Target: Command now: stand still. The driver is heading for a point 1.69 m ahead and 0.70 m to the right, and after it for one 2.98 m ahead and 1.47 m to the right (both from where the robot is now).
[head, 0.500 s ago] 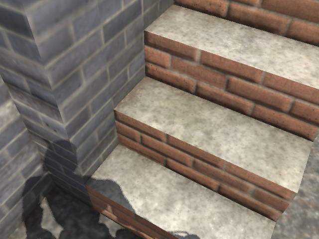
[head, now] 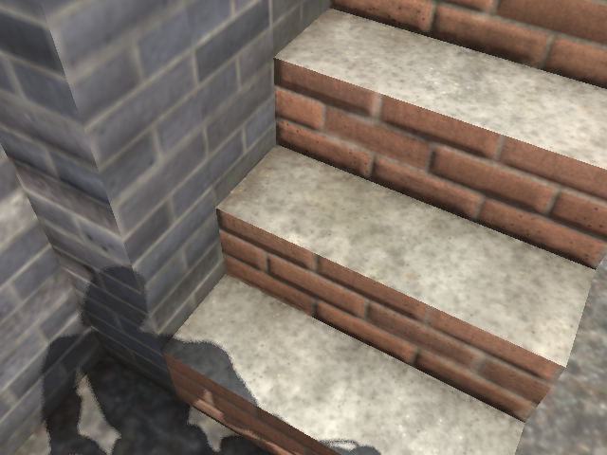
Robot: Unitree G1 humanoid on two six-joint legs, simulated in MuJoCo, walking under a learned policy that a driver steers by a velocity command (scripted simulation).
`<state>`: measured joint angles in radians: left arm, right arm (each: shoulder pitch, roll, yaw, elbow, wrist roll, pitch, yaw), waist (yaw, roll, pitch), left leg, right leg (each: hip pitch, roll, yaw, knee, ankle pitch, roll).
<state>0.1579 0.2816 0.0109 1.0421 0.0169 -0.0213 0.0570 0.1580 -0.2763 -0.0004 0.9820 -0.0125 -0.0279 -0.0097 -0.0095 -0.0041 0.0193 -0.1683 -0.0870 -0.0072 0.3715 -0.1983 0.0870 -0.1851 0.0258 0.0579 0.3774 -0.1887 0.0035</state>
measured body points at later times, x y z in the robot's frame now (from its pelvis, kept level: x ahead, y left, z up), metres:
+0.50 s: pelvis +0.00 +0.00 +0.00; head +0.01 +0.01 +0.45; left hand +0.08 +0.28 -0.14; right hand +0.09 -0.27 -0.13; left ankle +0.00 +0.06 -0.74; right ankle +0.01 -0.12 -0.74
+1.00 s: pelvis +0.01 -0.01 +0.01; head +0.02 -0.01 +0.46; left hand +0.12 +0.27 -0.12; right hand +0.08 -0.29 -0.12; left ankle +0.00 +0.06 -0.75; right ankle +0.00 -0.14 -0.70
